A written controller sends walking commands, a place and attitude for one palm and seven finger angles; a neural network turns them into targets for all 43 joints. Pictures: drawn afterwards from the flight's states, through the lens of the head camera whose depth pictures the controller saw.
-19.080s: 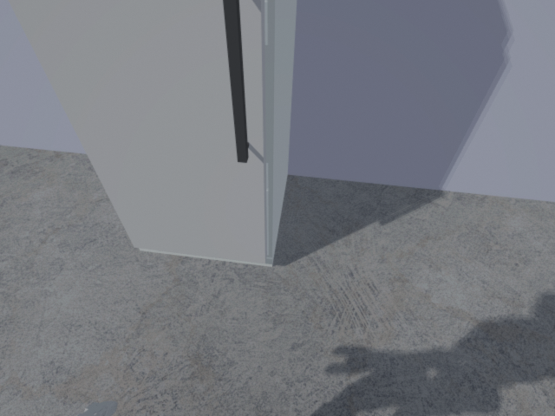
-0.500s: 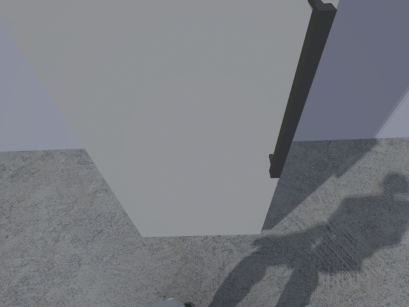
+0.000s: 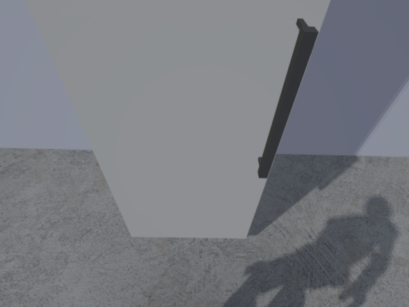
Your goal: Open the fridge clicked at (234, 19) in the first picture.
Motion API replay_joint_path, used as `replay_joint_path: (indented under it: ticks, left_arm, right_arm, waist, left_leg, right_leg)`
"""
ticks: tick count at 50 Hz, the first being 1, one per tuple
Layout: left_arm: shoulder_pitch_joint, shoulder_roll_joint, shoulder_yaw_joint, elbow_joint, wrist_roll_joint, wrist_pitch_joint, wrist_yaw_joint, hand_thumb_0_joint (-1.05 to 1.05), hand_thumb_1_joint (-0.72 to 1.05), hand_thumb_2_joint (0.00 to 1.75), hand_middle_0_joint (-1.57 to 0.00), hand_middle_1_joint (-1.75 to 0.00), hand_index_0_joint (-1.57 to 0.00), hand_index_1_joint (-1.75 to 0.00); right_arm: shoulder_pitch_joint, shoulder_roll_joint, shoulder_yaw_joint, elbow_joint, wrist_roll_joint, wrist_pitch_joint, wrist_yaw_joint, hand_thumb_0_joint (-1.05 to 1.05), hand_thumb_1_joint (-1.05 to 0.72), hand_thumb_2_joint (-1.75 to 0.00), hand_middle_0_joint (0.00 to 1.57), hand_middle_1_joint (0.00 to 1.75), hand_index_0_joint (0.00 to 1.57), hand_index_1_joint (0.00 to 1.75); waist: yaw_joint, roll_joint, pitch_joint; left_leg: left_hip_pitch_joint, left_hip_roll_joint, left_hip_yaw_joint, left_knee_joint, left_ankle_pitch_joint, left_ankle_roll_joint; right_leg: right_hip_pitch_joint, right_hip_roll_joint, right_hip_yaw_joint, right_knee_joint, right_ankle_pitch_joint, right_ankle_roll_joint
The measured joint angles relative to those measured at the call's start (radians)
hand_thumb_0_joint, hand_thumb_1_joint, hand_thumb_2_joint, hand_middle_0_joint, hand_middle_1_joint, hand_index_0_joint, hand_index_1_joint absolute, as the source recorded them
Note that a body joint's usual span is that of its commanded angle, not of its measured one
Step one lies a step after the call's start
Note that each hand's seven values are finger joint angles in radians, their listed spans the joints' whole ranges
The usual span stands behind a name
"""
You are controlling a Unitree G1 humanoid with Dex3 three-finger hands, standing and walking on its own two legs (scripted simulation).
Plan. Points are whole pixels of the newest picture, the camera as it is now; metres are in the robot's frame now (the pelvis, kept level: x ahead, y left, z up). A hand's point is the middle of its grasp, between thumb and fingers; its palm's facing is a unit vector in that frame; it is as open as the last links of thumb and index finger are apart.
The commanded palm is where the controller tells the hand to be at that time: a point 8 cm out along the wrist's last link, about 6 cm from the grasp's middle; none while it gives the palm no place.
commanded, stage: come to a stop and stand still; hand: right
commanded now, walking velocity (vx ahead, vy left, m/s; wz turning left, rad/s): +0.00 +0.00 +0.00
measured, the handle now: (277, 114) +0.52 -0.14 +0.11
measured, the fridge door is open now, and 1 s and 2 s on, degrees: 0 0 0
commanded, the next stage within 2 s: look again from close up in 0.52 s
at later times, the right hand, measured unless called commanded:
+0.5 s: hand out of the picture -0.06 -0.15 -0.18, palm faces +0.06 +0.99 -0.15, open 7.4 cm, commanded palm none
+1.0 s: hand out of the picture -0.01 -0.21 -0.18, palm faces +0.05 +0.98 -0.19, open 7.4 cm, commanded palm none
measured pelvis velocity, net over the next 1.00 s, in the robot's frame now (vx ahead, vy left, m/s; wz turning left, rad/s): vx -0.02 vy -0.03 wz -0.01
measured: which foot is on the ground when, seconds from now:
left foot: down 0.00-1.00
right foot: down 0.00-1.00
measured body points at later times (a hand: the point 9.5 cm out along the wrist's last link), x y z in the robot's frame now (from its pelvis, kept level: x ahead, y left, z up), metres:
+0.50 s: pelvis -0.02 +0.00 +0.00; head -0.01 +0.00 +0.45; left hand -0.07 +0.20 -0.16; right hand -0.06 -0.20 -0.16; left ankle -0.03 +0.11 -0.74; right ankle +0.05 -0.10 -0.74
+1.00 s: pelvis -0.02 -0.03 -0.01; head -0.04 -0.05 +0.44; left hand +0.03 +0.20 -0.14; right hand -0.01 -0.26 -0.17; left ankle -0.03 +0.11 -0.74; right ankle +0.05 -0.10 -0.74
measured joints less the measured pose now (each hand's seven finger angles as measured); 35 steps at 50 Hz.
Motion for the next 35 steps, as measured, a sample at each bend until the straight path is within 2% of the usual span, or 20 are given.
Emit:
replay_joint_path:
  ticks: [13,25,28,31,35]
  left_arm:
    - [0.11,-0.059,-0.018,0.073,0.01,0.014,-0.002,0.01,0.91,0.89,-0.2,-0.3,-0.2,-0.3]
    - [0.128,-0.088,-0.018,0.08,0.007,0.001,0.003,0.01,0.91,0.89,-0.2,-0.3,-0.2,-0.3]
    - [0.1,-0.065,-0.025,0.046,0.007,0.0,-0.006,0.01,0.91,0.89,-0.2,-0.3,-0.2,-0.3]
    - [0.082,-0.048,-0.028,0.017,0.012,-0.011,-0.001,0.02,0.92,0.89,-0.2,-0.3,-0.2,-0.3]
    - [0.081,-0.02,-0.022,-0.007,0.007,-0.015,-0.002,0.03,0.93,0.89,-0.2,-0.3,-0.2,-0.3]
  right_arm:
    - [-0.025,0.007,0.001,0.004,0.001,0.003,0.003,0.01,-0.91,-0.89,0.2,0.3,0.2,0.3]
    - [0.014,0.004,-0.01,0.023,0.001,0.0,-0.002,0.01,-0.91,-0.9,0.2,0.3,0.2,0.3]
    - [0.024,0.018,0.007,0.016,-0.008,-0.028,-0.016,0.01,-0.91,-0.9,0.2,0.3,0.2,0.3]
    - [0.034,0.015,0.012,0.01,-0.003,-0.036,-0.02,0.01,-0.91,-0.9,0.2,0.3,0.2,0.3]
    - [0.03,0.0,0.01,-0.017,-0.003,-0.021,-0.021,0.01,-0.91,-0.89,0.2,0.3,0.2,0.3]
  waist:
    - [0.019,0.028,-0.009]
    - [0.013,0.014,-0.004]
    - [0.008,-0.022,0.014]
    - [0.021,-0.019,0.01]
    - [0.017,-0.005,-0.023]
  left_leg:
    - [-0.013,-0.024,0.016,-0.019,0.034,0.014]
    - [-0.036,-0.016,0.011,-0.015,0.034,0.009]
    - [-0.035,-0.037,0.011,-0.017,0.039,0.007]
    - [-0.029,-0.026,0.011,0.013,0.019,0.0]
    - [-0.023,-0.008,0.009,0.052,-0.013,-0.011]
  right_leg:
    - [-0.022,-0.022,0.018,-0.003,0.027,0.013]
    - [-0.039,-0.014,0.013,-0.013,0.033,0.006]
    - [-0.07,-0.032,0.025,0.06,-0.003,0.017]
    - [-0.063,-0.021,0.025,0.084,-0.02,-0.005]
    - [-0.056,-0.005,0.022,0.114,-0.044,-0.019]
